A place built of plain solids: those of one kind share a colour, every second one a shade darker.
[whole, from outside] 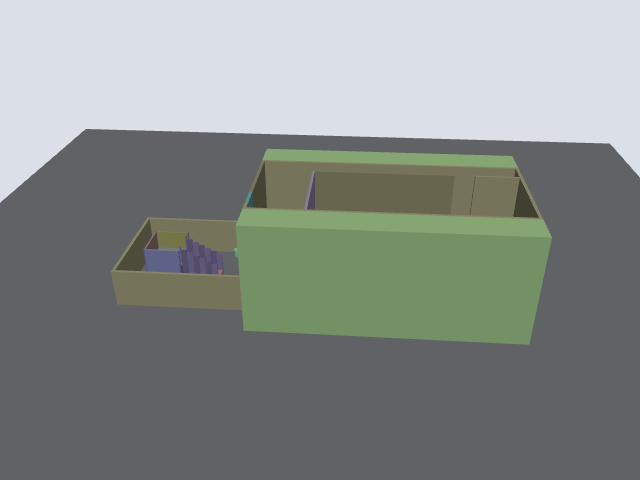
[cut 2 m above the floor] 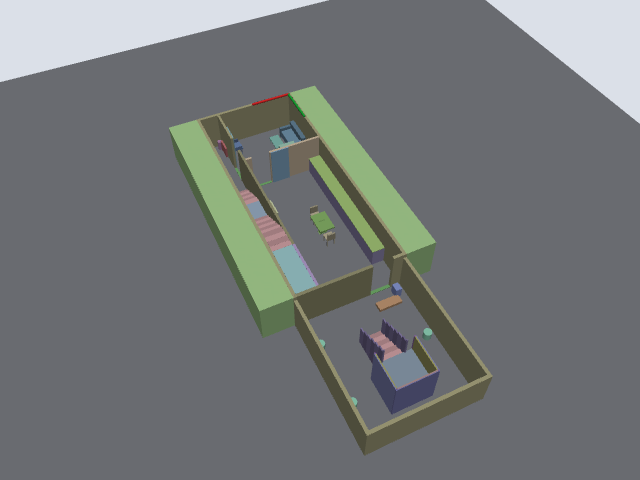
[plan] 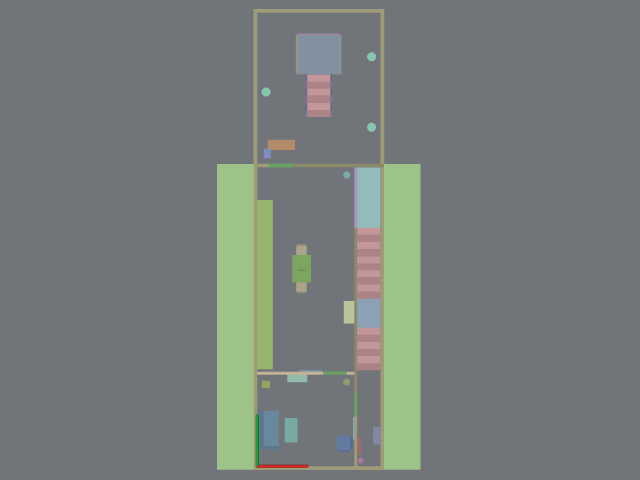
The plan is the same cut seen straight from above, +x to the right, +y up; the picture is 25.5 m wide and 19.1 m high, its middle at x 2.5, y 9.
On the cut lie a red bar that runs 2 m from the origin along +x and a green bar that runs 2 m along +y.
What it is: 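A terraced town house, two up and two down, 4.9 m between the party walls, 11.9 m deep; a hall 0.92 m wide; a stair of 17 risers of 153 mm on goings of 282 mm, 0.92 m wide, straight between the party wall and the hall's partition, arriving straight on the upper floor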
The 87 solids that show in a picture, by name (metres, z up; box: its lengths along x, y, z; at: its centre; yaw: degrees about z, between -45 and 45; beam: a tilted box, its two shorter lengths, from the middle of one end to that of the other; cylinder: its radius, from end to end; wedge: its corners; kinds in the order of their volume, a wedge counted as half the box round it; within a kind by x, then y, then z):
{
 "neighbour_1": {"box": [1.46, 12.17, 5.25], "at": [-0.87, 5.94, 2.58]},
 "neighbour_2": {"box": [1.46, 12.17, 5.25], "at": [5.77, 5.94, 2.58]},
 "wall_1": {"box": [0.15, 12.19, 5.25], "at": [-0.07, 5.94, 2.58]},
 "wall_2": {"box": [0.15, 6.3, 1.85], "at": [-0.07, 15.04, 0.88]},
 "wall_3": {"box": [0.62, 0.15, 5.25], "at": [0.16, 11.96, 2.58]},
 "wall_4": {"box": [5.2, 0.15, 5.25], "at": [2.45, -0.07, 2.58]},
 "wall_5": {"box": [5.2, 0.15, 1.85], "at": [2.45, 18.11, 0.88]},
 "wall_6": {"box": [3.6, 0.15, 5.25], "at": [3.25, 11.96, 2.58]},
 "wall_7": {"box": [0.12, 2.0, 5.25], "at": [3.92, 1.0, 2.58]},
 "wall_8": {"box": [0.12, 6.57, 5.25], "at": [3.92, 6.21, 2.58]},
 "wall_9": {"box": [0.15, 12.19, 5.25], "at": [4.98, 5.94, 2.58]},
 "wall_10": {"box": [0.15, 6.3, 1.85], "at": [4.98, 15.04, 0.88]},
 "tread_1": {"box": [0.92, 0.28, 0.2], "at": [2.45, 14.03, 0.05]},
 "tread_2": {"box": [0.92, 0.28, 0.36], "at": [2.45, 14.31, 0.13]},
 "tread_3": {"box": [0.92, 0.28, 0.51], "at": [2.45, 14.59, 0.2]},
 "tread_4": {"box": [0.92, 0.28, 0.66], "at": [2.45, 14.88, 0.28]},
 "tread_5": {"box": [0.92, 0.28, 0.82], "at": [2.45, 15.16, 0.36]},
 "tread_6": {"box": [0.92, 0.28, 0.97], "at": [2.45, 15.44, 0.43]},
 "tread_7": {"box": [0.92, 0.28, 0.2], "at": [4.44, 3.96, 0.05]},
 "tread_8": {"box": [0.92, 0.28, 0.36], "at": [4.44, 4.24, 0.13]},
 "tread_9": {"box": [0.92, 0.28, 0.51], "at": [4.44, 4.52, 0.2]},
 "tread_10": {"box": [0.92, 0.28, 0.66], "at": [4.44, 4.8, 0.28]},
 "tread_11": {"box": [0.92, 0.28, 0.82], "at": [4.44, 5.09, 0.36]},
 "tread_12": {"box": [0.92, 0.28, 0.97], "at": [4.44, 5.37, 0.43]},
 "tread_13": {"box": [0.92, 0.28, 1.12], "at": [4.44, 6.81, 0.51]},
 "tread_14": {"box": [0.92, 0.28, 1.27], "at": [4.44, 7.09, 0.59]},
 "tread_15": {"box": [0.92, 0.28, 1.43], "at": [4.44, 7.37, 0.66]},
 "tread_16": {"box": [0.92, 0.28, 1.58], "at": [4.44, 7.65, 0.74]},
 "tread_17": {"box": [0.92, 0.28, 1.73], "at": [4.44, 7.94, 0.82]},
 "tread_18": {"box": [0.92, 0.28, 1.89], "at": [4.44, 8.22, 0.89]},
 "tread_19": {"box": [0.92, 0.28, 2.04], "at": [4.44, 8.5, 0.97]},
 "tread_20": {"box": [0.92, 0.28, 2.19], "at": [4.44, 8.78, 1.05]},
 "tread_21": {"box": [0.92, 0.28, 2.35], "at": [4.44, 9.07, 1.12]},
 "tread_22": {"box": [0.92, 0.28, 2.5], "at": [4.44, 9.35, 1.2]},
 "under_landing_1": {"box": [0.92, 2.4, 2.55], "at": [4.44, 10.69, 1.23]},
 "kitchen_run_units_1": {"box": [0.6, 6.73, 0.91], "at": [0.3, 7.22, 0.41]},
 "plat_1": {"box": [1.72, 1.6, 1.12], "at": [2.45, 16.38, 0.51]},
 "bedroom_front_wall_1": {"box": [3.92, 0.12, 2.7], "at": [1.96, 9.43, 3.85]},
 "half_landing_1": {"box": [0.92, 1.16, 0.97], "at": [4.44, 6.09, 0.43]},
 "kitchen_wall_1": {"box": [2.63, 0.12, 2.55], "at": [1.31, 3.7, 1.23]},
 "kitchen_wall_2": {"box": [0.3, 0.12, 2.55], "at": [3.71, 3.7, 1.23]},
 "sofa_1": {"box": [0.24, 1.56, 0.83], "at": [0.14, 1.43, 0.36]},
 "sofa_2": {"box": [0.86, 0.16, 0.65], "at": [0.45, 0.73, 0.28]},
 "sofa_3": {"box": [0.86, 0.16, 0.65], "at": [0.45, 2.13, 0.28]},
 "sofa_4": {"box": [0.65, 1.24, 0.37], "at": [0.53, 1.43, 0.24]},
 "partition_low_beyond_1": {"box": [0.12, 2.4, 2.55], "at": [3.92, 10.69, 1.23]},
 "shelf_1": {"box": [0.8, 0.3, 1.95], "at": [1.6, 3.49, 0.93]},
 "back_wall_over_door_1": {"box": [1.0, 0.15, 2.74], "at": [0.96, 11.96, 3.83]},
 "guard_ground_1": {"box": [0.06, 1.6, 2.02], "at": [1.56, 16.38, 0.96]},
 "guard_ground_2": {"box": [0.06, 1.6, 2.02], "at": [3.34, 16.38, 0.96]},
 "dresser_1": {"box": [0.42, 0.9, 0.92], "at": [3.65, 6.13, 0.41]},
 "piece_1": {"box": [0.06, 0.28, 1.1], "at": [1.94, 14.03, 0.5]},
 "piece_2": {"box": [0.06, 0.28, 1.26], "at": [1.94, 14.31, 0.58]},
 "piece_3": {"box": [0.06, 0.28, 1.41], "at": [1.94, 14.59, 0.65]},
 "piece_4": {"box": [0.06, 0.28, 1.56], "at": [1.94, 14.88, 0.73]},
 "piece_5": {"box": [0.06, 0.28, 1.72], "at": [1.94, 15.16, 0.81]},
 "piece_6": {"box": [0.06, 0.28, 1.87], "at": [1.94, 15.44, 0.88]},
 "piece_7": {"box": [0.06, 0.28, 1.1], "at": [2.96, 14.03, 0.5]},
 "piece_8": {"box": [0.06, 0.28, 1.26], "at": [2.96, 14.31, 0.58]},
 "piece_9": {"box": [0.06, 0.28, 1.41], "at": [2.96, 14.59, 0.65]},
 "piece_10": {"box": [0.06, 0.28, 1.56], "at": [2.96, 14.88, 0.73]},
 "piece_11": {"box": [0.06, 0.28, 1.72], "at": [2.96, 15.16, 0.81]},
 "piece_12": {"box": [0.06, 0.28, 1.87], "at": [2.96, 15.44, 0.88]},
 "guard_far_ground_1": {"box": [1.84, 0.06, 2.02], "at": [2.45, 17.21, 0.96]},
 "guard_whole_1": {"box": [0.06, 1.6, 0.9], "at": [1.59, 16.38, 1.52]},
 "guard_whole_2": {"box": [0.06, 1.6, 0.9], "at": [3.31, 16.38, 1.52]},
 "kitchen_run_worktop_1": {"box": [0.62, 6.73, 0.04], "at": [0.31, 7.22, 0.88]},
 "plant_pot_1": {"cylinder": 0.18, "from": [0.35, 14.89, 0.0], "to": [0.35, 14.89, 0.38]},
 "plant_pot_2": {"cylinder": 0.18, "from": [4.55, 13.49, 0.0], "to": [4.55, 13.49, 0.38]},
 "plant_pot_3": {"cylinder": 0.18, "from": [4.55, 16.29, 0.0], "to": [4.55, 16.29, 0.38]},
 "shoe_rack_1": {"box": [0.3, 0.7, 0.5], "at": [4.75, 1.21, 0.2]},
 "door_leaf_kitchen_1": {"box": [0.92, 0.05, 2.07], "at": [2.13, 3.79, 0.98]},
 "guard_far_whole_1": {"box": [1.72, 0.06, 0.9], "at": [2.45, 17.18, 1.52]},
 "yard_step_1": {"box": [1.09, 0.41, 0.2], "at": [0.96, 12.79, 0.05]},
 "meeting_table_1": {"box": [0.75, 1.1, 0.07], "at": [1.77, 7.86, 0.7]},
 "bin_recycle_1": {"box": [0.28, 0.38, 0.55], "at": [0.4, 12.44, 0.23]},
 "box_cardboard_1": {"box": [0.33, 0.29, 0.44], "at": [0.35, 3.25, 0.17], "yaw": -8.0},
 "radiator_1": {"box": [0.1, 0.7, 0.6], "at": [4.07, 0.8, 0.42]},
 "side_chair_1": {"box": [0.38, 0.08, 0.38], "at": [1.77, 6.92, 0.65]},
 "side_chair_2": {"box": [0.42, 0.42, 0.04], "at": [1.77, 7.16, 0.43]},
 "side_chair_3": {"box": [0.42, 0.42, 0.04], "at": [1.77, 8.56, 0.43]},
 "side_chair_4": {"box": [0.38, 0.08, 0.38], "at": [1.77, 8.8, 0.65]},
 "coffee_table_1": {"box": [0.5, 0.98, 0.07], "at": [1.35, 1.43, 0.36]},
 "armchair_shell_1": {"box": [0.54, 0.55, 0.1], "at": [3.43, 0.89, 0.4]},
 "threshold_1": {"box": [0.98, 0.16, 0.08], "at": [0.96, 11.96, -0.01]},
 "threshold_2": {"box": [0.94, 0.13, 0.07], "at": [3.1, 3.7, -0.01]},
 "threshold_3": {"box": [0.13, 0.92, 0.07], "at": [3.92, 2.46, -0.01]}
}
